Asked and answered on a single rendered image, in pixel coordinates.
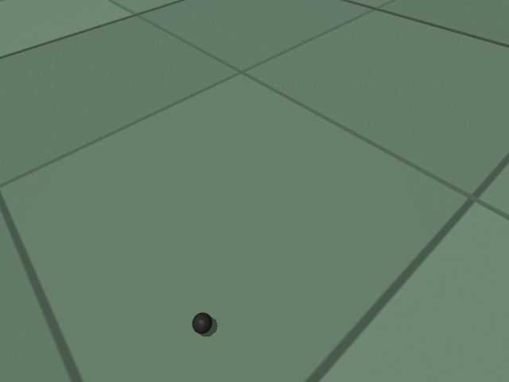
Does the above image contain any ball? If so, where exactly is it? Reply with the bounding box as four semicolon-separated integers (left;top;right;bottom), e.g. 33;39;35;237
192;313;212;334

